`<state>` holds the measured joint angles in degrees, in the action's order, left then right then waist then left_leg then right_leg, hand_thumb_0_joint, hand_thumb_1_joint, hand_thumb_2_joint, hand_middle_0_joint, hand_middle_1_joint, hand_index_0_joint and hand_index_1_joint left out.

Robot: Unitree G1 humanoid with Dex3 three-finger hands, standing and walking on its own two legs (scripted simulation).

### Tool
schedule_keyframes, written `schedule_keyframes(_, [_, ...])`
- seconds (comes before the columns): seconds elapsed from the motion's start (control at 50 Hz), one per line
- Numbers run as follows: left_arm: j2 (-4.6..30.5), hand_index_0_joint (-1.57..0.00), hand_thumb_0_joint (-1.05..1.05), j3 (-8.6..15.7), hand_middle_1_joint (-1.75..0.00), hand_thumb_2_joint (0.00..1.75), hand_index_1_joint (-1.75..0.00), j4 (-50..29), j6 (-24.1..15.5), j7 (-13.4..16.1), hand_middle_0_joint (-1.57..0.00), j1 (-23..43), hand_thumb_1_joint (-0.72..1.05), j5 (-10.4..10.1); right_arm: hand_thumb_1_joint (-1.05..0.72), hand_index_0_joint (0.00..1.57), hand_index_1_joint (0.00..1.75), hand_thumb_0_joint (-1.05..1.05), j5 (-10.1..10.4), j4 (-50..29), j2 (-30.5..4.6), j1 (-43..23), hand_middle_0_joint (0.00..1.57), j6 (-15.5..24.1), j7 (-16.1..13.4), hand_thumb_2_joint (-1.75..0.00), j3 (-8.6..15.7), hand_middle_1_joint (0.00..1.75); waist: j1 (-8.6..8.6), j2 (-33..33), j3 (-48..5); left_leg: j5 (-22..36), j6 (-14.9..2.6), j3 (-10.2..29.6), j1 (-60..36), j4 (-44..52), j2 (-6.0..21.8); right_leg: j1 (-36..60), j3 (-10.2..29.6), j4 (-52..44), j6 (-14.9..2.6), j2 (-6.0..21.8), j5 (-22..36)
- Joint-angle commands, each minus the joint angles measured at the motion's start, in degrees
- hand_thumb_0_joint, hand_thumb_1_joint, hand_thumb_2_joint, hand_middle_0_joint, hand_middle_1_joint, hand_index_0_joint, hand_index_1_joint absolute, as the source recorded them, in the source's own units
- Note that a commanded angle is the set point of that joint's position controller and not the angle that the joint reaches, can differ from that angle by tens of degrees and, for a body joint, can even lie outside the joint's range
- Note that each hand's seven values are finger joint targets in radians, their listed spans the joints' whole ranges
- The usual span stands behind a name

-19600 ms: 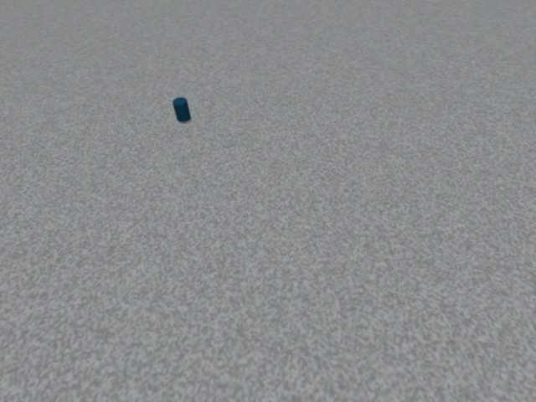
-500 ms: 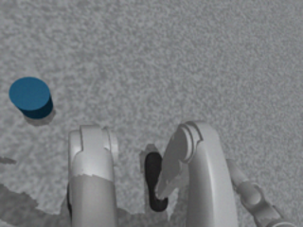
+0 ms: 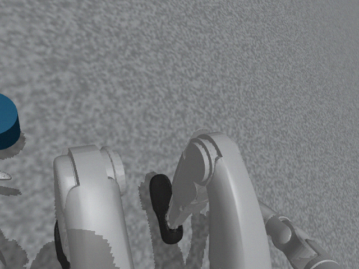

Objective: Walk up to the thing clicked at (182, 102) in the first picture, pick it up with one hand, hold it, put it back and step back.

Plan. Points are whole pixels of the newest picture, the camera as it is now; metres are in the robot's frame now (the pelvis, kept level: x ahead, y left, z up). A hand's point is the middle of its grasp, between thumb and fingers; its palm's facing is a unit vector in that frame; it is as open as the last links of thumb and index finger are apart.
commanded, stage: close in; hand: left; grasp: from the side
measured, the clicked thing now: out of the picture +0.43 +0.29 -0.22
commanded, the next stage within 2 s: rest palm in 0.16 s
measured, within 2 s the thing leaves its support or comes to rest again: leaves its support in 1.34 s
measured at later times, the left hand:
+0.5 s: hand out of the picture +0.39 +0.30 -0.19, palm faces +0.47 -0.88 -0.01, open 16.3 cm
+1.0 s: hand out of the picture +0.41 +0.29 -0.19, palm faces +0.46 -0.89 +0.01, open 11.5 cm
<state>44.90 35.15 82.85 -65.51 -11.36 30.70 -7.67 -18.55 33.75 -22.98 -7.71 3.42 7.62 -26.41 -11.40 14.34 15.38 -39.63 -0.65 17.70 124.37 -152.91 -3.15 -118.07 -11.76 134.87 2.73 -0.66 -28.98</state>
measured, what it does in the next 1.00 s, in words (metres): stands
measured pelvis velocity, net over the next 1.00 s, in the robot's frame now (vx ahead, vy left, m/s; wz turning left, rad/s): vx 0.00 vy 0.01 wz -0.06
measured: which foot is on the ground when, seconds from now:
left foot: down 0.00-1.00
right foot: down 0.00-1.00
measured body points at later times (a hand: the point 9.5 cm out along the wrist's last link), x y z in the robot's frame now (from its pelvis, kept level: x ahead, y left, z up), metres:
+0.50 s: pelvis +0.00 +0.00 +0.00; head +0.22 +0.20 +0.33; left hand +0.36 +0.34 -0.19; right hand +0.17 -0.24 -0.02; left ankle +0.09 +0.11 -0.25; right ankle +0.17 -0.14 -0.25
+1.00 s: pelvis +0.00 +0.01 +0.00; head +0.23 +0.21 +0.33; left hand +0.38 +0.34 -0.19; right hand +0.17 -0.24 -0.01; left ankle +0.09 +0.11 -0.25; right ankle +0.17 -0.14 -0.25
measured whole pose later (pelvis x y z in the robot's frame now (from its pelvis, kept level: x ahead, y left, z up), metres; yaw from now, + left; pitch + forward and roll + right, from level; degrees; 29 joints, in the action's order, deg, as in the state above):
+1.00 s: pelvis +0.00 +0.01 +0.00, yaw -3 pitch +9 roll -20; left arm 49.1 32.2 88.7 -71.6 7.3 34.5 -1.4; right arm -22.7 31.6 -22.6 -11.2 0.1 10.0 -30.8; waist -13.8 17.5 19.1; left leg -41.6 -1.4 21.0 123.8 -154.3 -1.6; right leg -117.2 -14.3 133.1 3.9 -2.6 -28.3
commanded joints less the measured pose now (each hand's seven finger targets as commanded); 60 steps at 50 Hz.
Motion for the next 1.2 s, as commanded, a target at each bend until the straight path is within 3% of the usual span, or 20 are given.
schedule_keyframes(0.0, [5.9,-0.07,0.0,-3.9,-0.06,0.01,-0.05,-5.5,-4.8,2.6,-0.06,11.1,-0.61,-0.1,-0.93,0.2,0.3,0.0,-0.9,-2.1,-21.1,-1.0,0.2,-0.4,-0.3,-0.9,6.9,0.3,-7.94,-27.3,-25.5,-3.2,2.65,-1.8,-17.8,24.1,3.9,10.0,-7.5,-7.1,-2.17,-1.3,-2.3])
schedule_keyframes(0.08, [6.9,-0.07,0.0,-2.9,-0.07,0.03,-0.06,-3.6,-6.6,6.8,-0.06,11.5,-0.61,-0.1,-0.92,0.2,0.3,0.0,-1.7,-2.2,-21.0,-0.8,0.2,-0.4,0.3,-0.9,6.0,0.3,-8.19,-25.5,-25.8,-3.2,2.4,-0.7,-17.4,23.8,4.1,11.1,-7.9,-6.9,-1.98,-1.7,-2.1])
schedule_keyframes(0.16, [9.0,-0.06,0.0,-2.3,-0.08,0.09,-0.08,-2.0,-8.5,10.1,-0.05,10.7,-0.56,1.6,-0.91,0.2,0.3,0.0,-2.7,-2.7,-20.7,-1.4,0.2,-1.2,0.5,-0.9,5.1,0.3,-8.0,-26.7,-25.5,-1.6,2.4,-0.5,-17.2,23.6,4.4,12.2,-7.8,-6.6,-2.25,-2.1,-1.1])
schedule_keyframes(0.18, [9.7,-0.05,0.0,-1.7,-0.08,0.1,-0.08,-1.8,-8.9,10.7,-0.05,9.2,-0.53,2.2,-0.91,0.2,0.3,0.0,-2.8,-2.8,-20.6,-1.8,0.2,-1.3,0.5,-0.9,5.1,0.3,-6.82,-27.5,-25.0,-1.5,2.5,-0.6,-17.5,24.0,4.6,12.0,-7.6,-6.5,-2.39,-2.2,-1.2])
schedule_keyframes(0.24, [10.7,-0.04,0.0,-1.3,-0.09,0.13,-0.09,-1.3,-9.9,12.1,-0.05,7.6,-0.49,3.6,-0.91,0.2,0.3,0.0,-3.4,-3.1,-21.1,-2.2,0.2,-2.0,0.7,-0.9,4.8,0.3,-6.84,-29.9,-24.3,-0.6,2.99,-0.3,-18.4,24.6,4.8,12.6,-8.4,-5.6,-2.5,-2.4,-0.5])
schedule_keyframes(0.26, [11.7,-0.05,0.0,-0.4,-0.06,0.15,-0.08,-1.4,-10.0,12.7,-0.07,6.6,-0.46,3.9,-0.9,0.2,0.3,0.0,-3.5,-3.1,-21.2,-2.2,0.2,-2.1,0.7,-0.91,4.7,0.3,-6.02,-30.9,-24.9,0.8,3.13,-0.4,-19.5,24.6,5.0,12.8,-8.1,-5.5,-2.64,-2.4,0.4])
schedule_keyframes(0.32, [11.2,-0.06,0.0,0.3,-0.07,0.17,-0.09,-2.3,-10.7,14.0,-0.08,6.7,-0.41,3.9,-0.9,0.2,0.3,0.0,-3.9,-3.2,-21.3,-2.1,0.2,-2.5,0.8,-0.91,4.3,0.3,-6.82,-31.7,-26.7,5.2,3.53,0.0,-22.0,24.0,5.4,14.4,-8.3,-5.0,-2.61,-2.5,3.6])
schedule_keyframes(0.36, [10.9,-0.06,0.0,-0.4,-0.08,0.18,-0.1,-2.6,-11.0,14.8,-0.08,7.4,-0.39,3.9,-0.9,0.2,0.3,0.0,-3.9,-3.1,-21.4,-2.4,0.2,-2.6,0.9,-0.91,4.1,0.3,-7.24,-31.8,-25.9,4.7,3.41,0.4,-21.4,23.9,5.5,14.1,-8.5,-4.9,-2.61,-2.6,3.6])
schedule_keyframes(0.42, [10.2,-0.24,0.0,-1.8,-0.24,0.29,-0.26,-3.8,-11.2,15.2,-0.26,10.4,-0.17,3.6,-0.89,0.2,0.3,0.0,-4.1,-2.3,-21.1,-1.8,0.2,-2.4,0.9,-0.9,3.8,0.3,-9.2,-30.5,-27.1,4.8,2.78,0.3,-20.9,22.0,5.6,15.5,-8.0,-6.0,-2.35,-2.9,4.7])
schedule_keyframes(0.46, [9.9,-0.3,0.0,-2.6,-0.3,0.35,-0.31,-3.5,-11.4,15.5,-0.31,11.9,-0.14,3.7,-0.89,0.2,0.3,0.0,-4.1,-1.7,-21.4,-1.4,0.2,-2.3,1.0,-0.9,3.7,0.3,-10.29,-30.4,-27.5,4.7,2.81,0.9,-21.3,22.0,5.7,15.3,-8.4,-5.9,-2.26,-2.9,5.0])
schedule_keyframes(0.54, [9.0,-0.34,0.0,-5.1,-0.35,0.41,-0.36,-2.2,-10.9,15.4,-0.36,13.2,-0.03,4.6,-0.89,0.2,0.3,0.0,-3.9,-1.3,-21.3,-1.6,0.2,-2.4,1.0,-0.9,3.9,0.3,-10.98,-28.9,-26.2,3.3,2.68,1.2,-20.3,22.0,5.8,14.1,-8.4,-6.1,-2.24,-3.0,4.0])
schedule_keyframes(0.58, [9.7,-0.37,0.0,-5.4,-0.37,0.43,-0.38,-1.6,-10.5,15.4,-0.38,12.9,-0.01,4.7,-0.88,0.2,0.3,0.0,-4.0,-1.3,-20.8,-1.9,0.2,-2.5,1.0,-0.9,3.4,0.3,-10.18,-28.7,-25.8,3.2,2.48,1.0,-19.5,21.9,5.7,14.2,-8.4,-6.3,-2.32,-3.2,3.8])
schedule_keyframes(0.62, [9.1,-0.39,0.0,-5.2,-0.39,0.45,-0.4,-0.1,-9.8,15.6,-0.41,11.5,0.0,4.8,-0.88,0.2,0.3,0.0,-3.8,-1.9,-21.1,-2.2,0.2,-3.0,1.0,-0.9,3.8,0.3,-9.73,-27.8,-24.4,2.3,2.73,1.2,-19.1,22.8,5.8,13.4,-8.8,-6.6,-2.3,-3.1,2.7])
schedule_keyframes(0.7, [11.7,-0.47,0.0,-2.8,-0.47,0.54,-0.49,0.7,-9.5,17.0,-0.49,9.6,0.07,5.2,-0.88,0.2,0.3,0.0,-4.1,-2.6,-21.4,-2.5,0.2,-3.7,1.2,-0.9,3.4,0.3,-8.2,-30.4,-24.0,3.1,3.41,2.0,-20.6,24.5,5.9,12.7,-9.7,-5.4,-2.51,-3.1,2.6])
schedule_keyframes(0.76, [11.8,-0.57,0.0,-1.9,-0.57,0.63,-0.58,0.1,-9.8,18.0,-0.58,10.5,0.18,5.5,-0.88,0.2,0.3,0.0,-4.4,-3.0,-21.2,-2.8,0.2,-4.1,1.4,-0.9,3.0,0.3,-8.98,-30.5,-24.4,4.9,3.56,2.2,-21.2,24.0,6.0,13.8,-9.9,-5.1,-2.34,-3.1,4.1])
schedule_keyframes(0.82, [12.5,-0.62,0.0,-2.5,-0.62,0.68,-0.64,-1.4,-10.2,18.4,-0.64,13.1,0.24,5.9,-0.88,0.2,0.3,0.0,-4.5,-2.7,-20.8,-2.5,0.2,-4.0,1.4,-0.9,2.8,0.3,-10.11,-30.9,-24.8,5.4,3.15,2.0,-21.3,23.0,6.2,14.3,-9.1,-5.8,-2.42,-3.3,4.5])
schedule_keyframes(0.86, [13.1,-0.69,0.0,-3.0,-0.7,0.73,-0.72,-1.2,-10.2,18.5,-0.71,14.2,0.16,6.5,-0.88,0.2,0.3,0.0,-4.6,-2.4,-21.2,-2.7,0.2,-4.1,1.4,-0.9,3.0,0.3,-10.68,-31.5,-24.0,4.5,3.17,2.1,-21.1,23.3,6.4,13.6,-9.2,-5.7,-2.38,-3.2,4.0])
schedule_keyframes(0.94, [13.2,-0.76,0.0,-3.5,-0.8,0.81,-0.81,-0.8,-9.9,18.9,-0.78,14.9,0.16,6.6,-0.88,0.2,0.3,0.0,-4.6,-2.6,-20.8,-2.7,0.2,-4.3,1.5,-0.9,2.7,0.3,-10.68,-30.2,-23.7,2.1,2.74,2.1,-19.9,23.2,6.3,13.3,-8.9,-6.7,-2.41,-3.4,2.3])
schedule_keyframes(1.04, [12.9,-0.85,0.0,-3.2,-0.91,0.91,-0.93,-0.3,-9.4,19.3,-0.86,14.3,0.14,6.0,-0.89,0.2,0.3,0.0,-4.4,-2.6,-20.8,-2.6,0.2,-4.2,1.4,-0.9,2.6,0.3,-10.36,-29.5,-24.5,2.8,2.41,1.7,-19.7,22.6,6.2,14.3,-8.8,-7.1,-2.42,-3.5,3.0])
schedule_keyframes(1.18, [12.8,-1.0,0.0,-3.7,-1.15,1.14,-1.18,0.3,-8.8,19.2,-1.02,13.7,0.17,6.8,-0.91,0.2,0.3,0.0,-4.1,-3.2,-21.6,-2.9,0.2,-4.7,1.5,-0.91,2.9,0.3,-10.54,-30.6,-23.1,3.5,2.92,2.9,-21.2,23.7,6.6,13.5,-9.4,-6.0,-2.43,-3.2,3.1])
